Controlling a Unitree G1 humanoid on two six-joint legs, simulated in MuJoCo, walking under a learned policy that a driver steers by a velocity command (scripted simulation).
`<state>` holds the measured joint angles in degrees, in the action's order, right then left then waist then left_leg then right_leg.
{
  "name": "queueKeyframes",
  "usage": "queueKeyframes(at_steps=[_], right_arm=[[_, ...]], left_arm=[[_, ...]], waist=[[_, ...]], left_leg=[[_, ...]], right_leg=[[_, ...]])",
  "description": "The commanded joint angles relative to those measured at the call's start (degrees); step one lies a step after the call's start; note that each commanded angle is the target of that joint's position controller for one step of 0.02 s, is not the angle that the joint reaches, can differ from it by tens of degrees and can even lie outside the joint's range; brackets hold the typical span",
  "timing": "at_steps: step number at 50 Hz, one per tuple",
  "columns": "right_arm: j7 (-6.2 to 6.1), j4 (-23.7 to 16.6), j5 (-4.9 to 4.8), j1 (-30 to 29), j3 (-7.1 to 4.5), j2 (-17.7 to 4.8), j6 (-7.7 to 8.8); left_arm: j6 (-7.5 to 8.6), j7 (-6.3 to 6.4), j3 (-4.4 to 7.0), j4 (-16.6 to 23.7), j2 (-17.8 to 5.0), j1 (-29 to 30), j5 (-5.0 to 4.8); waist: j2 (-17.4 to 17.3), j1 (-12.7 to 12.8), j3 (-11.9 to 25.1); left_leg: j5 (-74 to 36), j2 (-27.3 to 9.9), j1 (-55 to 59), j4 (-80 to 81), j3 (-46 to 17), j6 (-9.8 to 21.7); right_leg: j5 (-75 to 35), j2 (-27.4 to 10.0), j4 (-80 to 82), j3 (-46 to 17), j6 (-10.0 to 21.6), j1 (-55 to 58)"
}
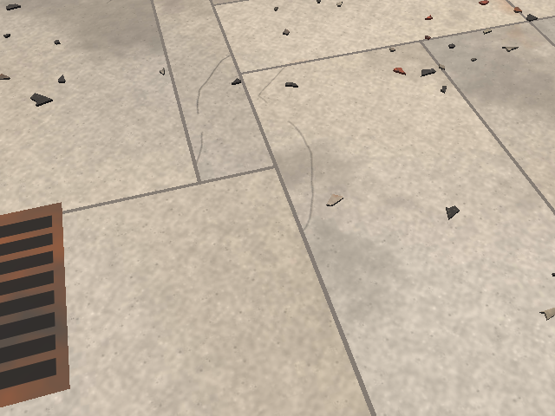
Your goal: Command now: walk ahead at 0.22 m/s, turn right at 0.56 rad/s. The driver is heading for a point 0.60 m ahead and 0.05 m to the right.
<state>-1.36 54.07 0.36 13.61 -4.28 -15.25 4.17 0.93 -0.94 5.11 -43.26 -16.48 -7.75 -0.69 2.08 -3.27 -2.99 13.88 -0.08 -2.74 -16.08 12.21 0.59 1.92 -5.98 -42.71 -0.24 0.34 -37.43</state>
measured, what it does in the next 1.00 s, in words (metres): walks ahead: right foot, then left foot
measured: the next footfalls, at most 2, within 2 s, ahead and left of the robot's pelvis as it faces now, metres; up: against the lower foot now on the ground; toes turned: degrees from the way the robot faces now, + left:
right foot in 0.12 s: +0.21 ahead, -0.12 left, +0.00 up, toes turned -8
left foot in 0.56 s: +0.22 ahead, +0.12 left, +0.00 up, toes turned -13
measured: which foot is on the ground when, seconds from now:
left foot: down 0.00-0.12, up 0.14-0.54, down 0.56-1.00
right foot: up 0.00-0.10, down 0.12-1.00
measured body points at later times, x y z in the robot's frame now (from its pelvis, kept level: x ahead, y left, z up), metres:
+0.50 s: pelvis +0.12 -0.02 -0.01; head +0.15 -0.04 +0.44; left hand +0.33 +0.21 -0.10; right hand +0.19 -0.32 -0.13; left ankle +0.18 +0.13 -0.72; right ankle +0.17 -0.11 -0.74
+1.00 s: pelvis +0.17 +0.00 -0.01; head +0.18 +0.00 +0.44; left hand +0.35 +0.23 -0.13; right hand +0.22 -0.27 -0.14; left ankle +0.18 +0.13 -0.74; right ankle +0.17 -0.12 -0.74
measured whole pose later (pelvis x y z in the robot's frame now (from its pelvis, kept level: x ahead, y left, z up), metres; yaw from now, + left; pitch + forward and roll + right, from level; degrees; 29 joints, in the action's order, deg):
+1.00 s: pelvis +0.17 +0.00 -0.01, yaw -13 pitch -1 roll +0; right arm -0.9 54.0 0.4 8.9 -1.5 -13.9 1.3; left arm -0.9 1.2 3.2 -48.1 -13.8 -9.7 0.5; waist -0.2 -0.4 -1.9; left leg 18.3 -0.5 -10.8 -30.0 -0.1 -0.3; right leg 13.9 2.7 -30.0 -4.5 0.5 -15.0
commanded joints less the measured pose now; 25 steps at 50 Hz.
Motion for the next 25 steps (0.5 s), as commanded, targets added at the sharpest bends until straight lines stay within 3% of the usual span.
queueKeyframes(at_steps=[1, 3, 4, 5, 6, 7, 8, 9, 10, 11, 12, 14, 16, 19, 22, 25], right_arm=[[-0.81, -4.21, -1.36, -4.36, -2.26, -10.87, -0.4], [-1.03, -4.64, -2.37, -5.37, -2.79, -12.03, -1.25], [-1.13, -5.01, -2.81, -6.17, -2.93, -12.1, -1.66], [-1.0, -5.15, -2.7, -5.69, -2.56, -10.78, -2.02], [-0.46, -5.68, -0.38, -2.21, -1.66, -8.31, -1.91], [0.38, -7.43, 2.2, 3.06, 0.03, -3.46, -1.49], [1.04, -6.92, 0.21, 0.57, -0.59, -7.68, -1.18], [1.05, -8.26, -1.65, -3.84, -0.95, -8.88, -1.32], [0.41, -8.16, -1.2, -5.36, -0.94, -8.32, -1.69], [-0.36, -7.66, -0.4, -5.67, -1.17, -8.85, -2.39], [-0.61, -7.51, -0.24, -5.11, -1.45, -9.39, -3.13], [-0.86, -6.89, -0.06, -3.17, -1.36, -8.19, -3.8], [-1.25, -6.87, -0.01, -3.31, -0.96, -6.91, -4.03], [-1.4, -7.09, -0.16, -4.9, -0.52, -6.24, -4.5], [-1.17, -7.28, -0.42, -6.22, -0.38, -6.37, -4.46], [-0.5, -6.92, -0.47, -5.45, -0.23, -6.05, -3.69]], left_arm=[[-0.18, -1.48, 0.42, 4.82, -2.44, 0.74, 0.25], [-0.59, -1.94, 1.29, 5.5, -4.53, -1.0, 0.53], [-0.58, -2.0, 2.06, 4.83, -5.94, -4.77, 0.54], [-0.38, -1.46, 3.44, 3.13, -8.54, -10.94, 0.54], [-0.49, 0.07, 5.01, 3.31, -14.28, -13.98, 0.63], [-0.45, 0.65, 4.78, 5.67, -18.45, -10.11, 1.62], [-0.12, -0.22, 3.75, 7.22, -14.56, -10.51, 1.54], [0.38, -0.48, 3.07, 7.86, -12.25, -7.05, 1.11], [0.41, -0.21, 2.6, 7.67, -10.34, -4.18, 0.0], [0.08, 0.32, 1.92, 8.05, -8.44, -1.53, -0.12], [-0.15, 0.75, 1.57, 8.47, -7.78, -0.18, 0.66], [0.02, 1.25, 1.49, 8.65, -8.11, 0.0, 1.81], [0.22, 1.71, 1.48, 8.1, -8.35, -0.77, 1.59], [-0.27, 2.24, 1.12, 7.6, -7.9, -0.21, 1.48], [-0.66, 2.15, 0.61, 6.84, -7.21, 0.26, 1.89], [-1.05, 1.86, -0.23, 5.73, -5.85, 0.12, 1.74]], waist=[[-6.65, 2.23, 2.82], [-7.41, 4.01, 3.99], [-6.96, 6.18, 5.68], [-4.21, 9.04, 8.82], [6.42, 8.99, 12.64], [15.85, 2.23, 19.07], [7.3, 6.59, 26.63], [3.75, 6.29, 20.24], [-0.17, 4.88, 14.43], [-0.55, 3.59, 11.23], [1.03, 2.29, 10.25], [2.67, 1.5, 11.1], [2.9, 1.8, 11.68], [4.04, 2.78, 11.42], [5.39, 3.81, 9.24], [5.07, 3.57, 8.12]], left_leg=[[-35.11, -15.6, -0.44, -0.01, -2.55, 7.38], [-40.92, -16.44, 1.84, -6.17, -2.37, 6.1], [-43.17, -15.59, 1.93, -12.45, -1.73, 4.96], [-39.65, -12.52, -0.27, -22.85, -0.38, 2.64], [-18.03, -8.31, -11.92, -39.21, 0.64, -1.58], [28.5, 2.39, -30.87, -58.82, -5.28, -5.39], [27.17, 1.69, -33.02, -63.76, -16.58, -4.31], [21.61, -0.16, -36.17, -62.75, -16.88, -3.01], [16.94, -2.25, -36.61, -58.5, -16.58, -2.78], [13.79, -3.92, -34.68, -54.43, -16.62, -2.8], [11.74, -4.24, -30.63, -52.23, -16.46, -2.7], [9.16, -3.27, -26.5, -49.17, -15.46, -3.22], [7.92, -3.09, -25.76, -43.97, -15.39, -4.08], [4.88, -3.53, -23.7, -36.98, -15.55, -4.92], [4.04, -3.32, -20.28, -30.37, -15.04, -4.88], [3.41, -2.53, -15.86, -21.12, -13.88, -3.77]], right_leg=[[-0.47, 1.47, 4.99, 2.12, 1.13, 7.06], [4.85, 3.49, 6.92, 3.58, 3.12, 9.99], [4.84, 5.34, 9.8, 4.67, 4.49, 14.56], [-0.74, 7.93, 14.75, 5.12, 6.38, 23.37], [-25.9, -0.49, 15.65, -7.08, 10.06, 36.08], [-42.01, -14.21, 13.86, -31.42, 22.65, 50.06], [-29.08, -15.27, 18.83, -35.22, 24.48, 49.71], [-19.85, -12.71, 20.75, -29.54, 21.52, 44.5], [-11.84, -9.53, 22.13, -24.84, 17.87, 37.68], [-7.53, -7.94, 23.29, -21.59, 15.68, 31.12], [-6.17, -6.44, 24.43, -19.55, 14.85, 25.76], [-9.26, -5.08, 25.02, -16.9, 14.9, 22.08], [-9.88, -4.55, 24.88, -15.41, 14.85, 22.13], [0.27, -3.72, 25.72, -14.97, 13.96, 21.4], [9.63, -3.25, 26.69, -15.71, 13.21, 19.49], [11.46, -3.18, 24.46, -16.82, 11.97, 20.26]])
